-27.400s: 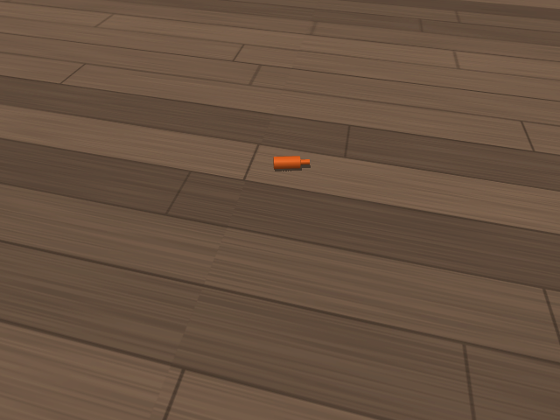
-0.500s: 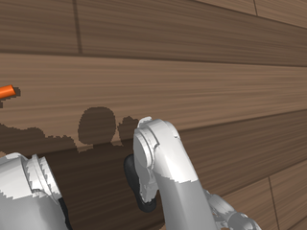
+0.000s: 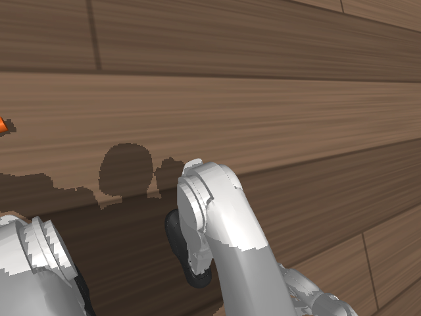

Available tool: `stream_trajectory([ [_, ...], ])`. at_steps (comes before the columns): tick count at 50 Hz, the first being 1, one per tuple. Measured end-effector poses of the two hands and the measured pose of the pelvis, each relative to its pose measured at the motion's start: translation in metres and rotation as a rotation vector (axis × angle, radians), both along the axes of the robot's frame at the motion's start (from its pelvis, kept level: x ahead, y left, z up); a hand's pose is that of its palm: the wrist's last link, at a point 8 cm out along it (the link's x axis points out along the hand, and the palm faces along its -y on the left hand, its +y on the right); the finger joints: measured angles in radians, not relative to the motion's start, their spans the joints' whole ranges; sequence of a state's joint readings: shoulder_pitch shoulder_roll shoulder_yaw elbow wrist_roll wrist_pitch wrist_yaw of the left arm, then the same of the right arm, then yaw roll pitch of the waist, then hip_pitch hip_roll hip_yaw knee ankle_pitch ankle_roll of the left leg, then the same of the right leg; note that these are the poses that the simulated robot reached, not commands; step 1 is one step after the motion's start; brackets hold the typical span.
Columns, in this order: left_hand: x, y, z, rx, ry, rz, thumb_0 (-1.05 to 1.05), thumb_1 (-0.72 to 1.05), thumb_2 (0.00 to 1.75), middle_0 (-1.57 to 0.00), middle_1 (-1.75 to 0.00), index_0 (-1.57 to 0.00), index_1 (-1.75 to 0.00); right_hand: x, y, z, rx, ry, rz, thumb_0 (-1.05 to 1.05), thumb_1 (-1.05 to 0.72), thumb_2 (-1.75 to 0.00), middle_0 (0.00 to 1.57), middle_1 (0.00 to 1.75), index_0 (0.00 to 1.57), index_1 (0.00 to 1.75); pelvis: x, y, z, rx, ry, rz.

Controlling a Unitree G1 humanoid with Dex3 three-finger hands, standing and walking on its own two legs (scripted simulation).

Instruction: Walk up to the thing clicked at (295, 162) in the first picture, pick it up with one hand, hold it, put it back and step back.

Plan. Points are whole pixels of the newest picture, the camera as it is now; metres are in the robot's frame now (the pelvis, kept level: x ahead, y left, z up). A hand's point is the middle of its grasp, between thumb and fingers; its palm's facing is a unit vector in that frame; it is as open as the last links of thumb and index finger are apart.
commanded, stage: close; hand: left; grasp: from above
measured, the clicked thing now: out of the picture +0.44 +0.32 -0.26
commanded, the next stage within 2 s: settle in 1.18 s
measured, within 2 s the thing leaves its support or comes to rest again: leaves its support in 1.60 s
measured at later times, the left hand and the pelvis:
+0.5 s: hand out of the picture +0.41 +0.34 -0.24, palm faces -0.43 -0.16 -0.89, open 10.5 cm; pelvis +0.00 +0.00 +0.00, yaw +0 degrees
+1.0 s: hand out of the picture +0.42 +0.34 -0.24, palm faces -0.43 -0.18 -0.88, open 9.4 cm; pelvis +0.00 +0.00 +0.00, yaw +0 degrees
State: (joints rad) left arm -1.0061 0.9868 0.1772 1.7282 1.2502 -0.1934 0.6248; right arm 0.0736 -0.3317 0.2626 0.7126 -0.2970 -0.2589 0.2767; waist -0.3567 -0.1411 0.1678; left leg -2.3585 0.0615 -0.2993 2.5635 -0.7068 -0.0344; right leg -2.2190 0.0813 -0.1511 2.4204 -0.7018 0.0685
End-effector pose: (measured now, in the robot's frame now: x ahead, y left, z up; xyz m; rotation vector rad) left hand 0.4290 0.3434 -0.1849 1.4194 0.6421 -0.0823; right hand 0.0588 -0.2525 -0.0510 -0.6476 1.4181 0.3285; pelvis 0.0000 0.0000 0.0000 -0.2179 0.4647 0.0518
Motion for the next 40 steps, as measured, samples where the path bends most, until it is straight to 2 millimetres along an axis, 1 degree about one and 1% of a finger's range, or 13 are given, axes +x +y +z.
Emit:
stream_trajectory([
  [8, -0.005, 0.004, 0.002, -0.007, 0.016, -0.006, 0.00, -0.24, 0.80, -0.29, -0.84, -0.29, -0.83, -0.002, 0.000, 0.001, -0.002, 0.009, -0.012, 0.00, -0.90, -0.90, 0.20, 0.30, 0.20, 0.30, 0.000, 0.000, 0.002, 0.000, 0.005, 0.002],
  [17, -0.012, 0.001, 0.000, -0.025, 0.021, -0.033, 0.00, -0.12, 0.74, -0.37, -0.79, -0.38, -0.78, 0.006, -0.002, 0.001, -0.014, -0.003, 0.007, 0.00, -0.90, -0.90, 0.20, 0.30, 0.20, 0.30, -0.001, 0.000, 0.003, 0.001, -0.001, 0.001],
  [25, -0.009, -0.005, -0.002, -0.014, -0.007, -0.062, 0.00, 0.01, 0.68, -0.47, -0.74, -0.48, -0.73, 0.013, -0.002, 0.002, -0.021, -0.024, 0.037, 0.00, -0.89, -0.90, 0.20, 0.30, 0.20, 0.30, -0.003, 0.000, 0.001, -0.001, -0.012, 0.001],
  [31, -0.005, -0.003, -0.004, -0.001, -0.012, -0.033, 0.00, 0.10, 0.63, -0.54, -0.70, -0.55, -0.68, 0.013, -0.002, 0.003, -0.016, -0.026, 0.038, 0.00, -0.90, -0.90, 0.20, 0.30, 0.20, 0.30, -0.002, 0.000, 0.001, -0.003, -0.007, -0.002],
  [40, -0.003, 0.000, -0.003, -0.003, -0.005, -0.007, 0.00, 0.14, 0.52, -0.58, -0.62, -0.63, -0.61, 0.007, 0.000, 0.004, -0.006, -0.009, 0.023, 0.00, -0.90, -0.90, 0.20, 0.30, 0.20, 0.30, 0.000, 0.001, 0.003, -0.006, 0.002, -0.002],
])
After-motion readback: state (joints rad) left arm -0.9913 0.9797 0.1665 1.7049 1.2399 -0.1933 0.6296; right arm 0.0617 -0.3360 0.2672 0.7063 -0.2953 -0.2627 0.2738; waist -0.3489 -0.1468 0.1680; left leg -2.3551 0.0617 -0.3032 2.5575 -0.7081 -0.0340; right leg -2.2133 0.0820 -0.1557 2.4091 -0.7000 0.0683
